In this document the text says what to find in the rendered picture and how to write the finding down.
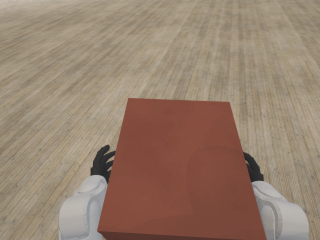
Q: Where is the robot right hand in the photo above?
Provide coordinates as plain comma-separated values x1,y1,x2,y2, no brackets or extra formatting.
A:
243,152,264,183

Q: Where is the robot left hand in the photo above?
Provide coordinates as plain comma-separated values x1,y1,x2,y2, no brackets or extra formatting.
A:
90,145,116,185

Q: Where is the left robot forearm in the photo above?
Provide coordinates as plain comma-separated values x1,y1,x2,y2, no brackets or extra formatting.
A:
58,175,108,240

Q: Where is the right robot forearm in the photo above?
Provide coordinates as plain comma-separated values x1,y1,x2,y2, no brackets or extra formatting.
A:
251,181,309,240

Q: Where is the carton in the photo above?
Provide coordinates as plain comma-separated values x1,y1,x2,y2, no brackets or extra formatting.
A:
97,98,267,240

